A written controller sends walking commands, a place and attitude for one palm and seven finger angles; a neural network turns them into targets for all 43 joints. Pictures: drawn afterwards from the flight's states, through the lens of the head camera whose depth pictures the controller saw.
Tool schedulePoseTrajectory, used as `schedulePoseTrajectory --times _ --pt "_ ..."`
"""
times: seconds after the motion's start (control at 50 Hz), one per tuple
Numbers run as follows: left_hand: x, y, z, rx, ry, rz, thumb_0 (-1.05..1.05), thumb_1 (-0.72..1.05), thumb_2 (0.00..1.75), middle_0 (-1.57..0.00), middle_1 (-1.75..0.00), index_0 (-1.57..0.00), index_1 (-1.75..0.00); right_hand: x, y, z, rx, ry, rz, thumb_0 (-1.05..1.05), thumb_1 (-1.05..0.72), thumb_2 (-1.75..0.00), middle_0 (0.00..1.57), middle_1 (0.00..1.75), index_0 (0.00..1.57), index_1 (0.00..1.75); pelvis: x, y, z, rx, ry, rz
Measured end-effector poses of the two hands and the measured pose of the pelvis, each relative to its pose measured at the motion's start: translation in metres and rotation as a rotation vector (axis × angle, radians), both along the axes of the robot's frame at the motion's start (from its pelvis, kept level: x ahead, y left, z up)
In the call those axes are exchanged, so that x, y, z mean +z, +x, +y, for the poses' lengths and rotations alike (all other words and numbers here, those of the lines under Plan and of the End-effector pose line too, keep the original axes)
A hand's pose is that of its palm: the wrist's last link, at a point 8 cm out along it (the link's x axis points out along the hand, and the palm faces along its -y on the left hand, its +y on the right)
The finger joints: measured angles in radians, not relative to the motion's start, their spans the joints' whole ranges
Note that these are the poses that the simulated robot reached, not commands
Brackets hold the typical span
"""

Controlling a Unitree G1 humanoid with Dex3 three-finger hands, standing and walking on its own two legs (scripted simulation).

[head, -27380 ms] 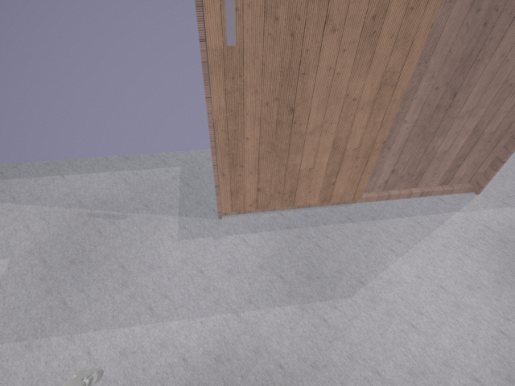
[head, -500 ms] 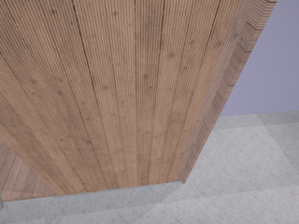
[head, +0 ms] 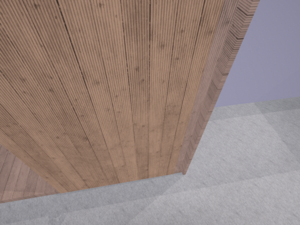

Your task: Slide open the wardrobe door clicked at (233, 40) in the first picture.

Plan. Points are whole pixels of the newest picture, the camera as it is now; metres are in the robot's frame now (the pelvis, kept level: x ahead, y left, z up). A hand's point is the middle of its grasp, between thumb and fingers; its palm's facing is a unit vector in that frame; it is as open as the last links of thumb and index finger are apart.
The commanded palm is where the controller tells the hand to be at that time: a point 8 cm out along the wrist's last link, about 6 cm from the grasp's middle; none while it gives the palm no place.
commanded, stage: stop walking and hold the door there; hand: left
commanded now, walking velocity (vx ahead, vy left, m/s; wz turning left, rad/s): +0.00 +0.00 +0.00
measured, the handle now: out of the picture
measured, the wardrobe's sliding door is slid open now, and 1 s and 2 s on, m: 0.62 0.61 0.61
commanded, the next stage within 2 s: loosen the grip on the handle in 1.86 s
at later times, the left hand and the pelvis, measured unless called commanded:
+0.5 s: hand out of the picture +0.37 +0.45 +0.22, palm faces +0.72 -0.68 -0.14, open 5.5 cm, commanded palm +0.32 +0.47 +0.19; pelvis +0.00 +0.01 +0.01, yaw -1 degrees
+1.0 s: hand out of the picture +0.36 +0.46 +0.22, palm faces +0.62 -0.77 -0.17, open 5.3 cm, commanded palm +0.31 +0.49 +0.19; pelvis -0.01 +0.07 +0.00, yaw +5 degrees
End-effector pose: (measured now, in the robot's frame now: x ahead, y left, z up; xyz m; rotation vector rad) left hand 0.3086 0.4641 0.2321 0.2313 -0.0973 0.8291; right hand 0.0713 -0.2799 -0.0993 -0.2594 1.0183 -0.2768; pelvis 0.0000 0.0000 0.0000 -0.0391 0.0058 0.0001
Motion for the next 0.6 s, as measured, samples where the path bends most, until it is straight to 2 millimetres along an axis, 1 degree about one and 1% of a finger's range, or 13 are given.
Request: schedulePoseTrajectory --times 0.08,0.14,0.24,0.34,0.44,0.6 --pt "-0.005 0.004 0.004 -0.016 -0.03 0.01 -0.23 0.63 0.76 -0.46 -1.4 -0.37 -1.39 0.0 0.0 -0.007 -0.001 -0.025 0.024 0.01 -0.9 -0.9 0.2 0.3 0.2 0.3 0.0 0.005 0.005 -0.002 -0.001 0.005" --pt "-0.009 0.007 0.006 -0.034 -0.033 -0.013 -0.23 0.63 0.78 -0.46 -1.4 -0.4 -1.39 0.003 0.003 -0.008 -0.004 -0.047 0.02 0.01 -0.9 -0.9 0.2 0.3 0.2 0.3 -0.001 0.009 0.009 -0.002 0.004 -0.01" --pt "-0.009 0.006 0.007 -0.039 -0.029 -0.017 -0.22 0.64 0.77 -0.46 -1.4 -0.43 -1.4 0.013 0.013 0.002 -0.009 -0.037 -0.022 0.01 -0.9 -0.9 0.2 0.3 0.2 0.3 0.003 0.007 0.01 -0.02 0.019 -0.016" --pt "-0.009 0.006 0.005 -0.031 -0.026 -0.003 -0.22 0.65 0.75 -0.46 -1.4 -0.43 -1.4 0.017 0.018 0.012 0.006 -0.013 -0.057 0.01 -0.9 -0.9 0.2 0.3 0.2 0.3 0.005 0.0 0.008 -0.021 0.012 -0.004" --pt "-0.009 0.006 0.005 -0.028 -0.03 -0.002 -0.22 0.66 0.74 -0.46 -1.4 -0.41 -1.4 0.015 0.013 0.016 0.013 -0.004 -0.044 0.01 -0.9 -0.9 0.2 0.3 0.2 0.3 0.006 -0.003 0.009 -0.024 0.009 0.007" --pt "-0.008 0.006 0.005 -0.03 -0.037 0.0 -0.21 0.66 0.74 -0.46 -1.4 -0.41 -1.4 0.011 -0.003 0.014 -0.005 -0.009 0.001 0.01 -0.9 -0.9 0.2 0.3 0.2 0.3 0.006 -0.003 0.011 -0.027 0.011 0.006"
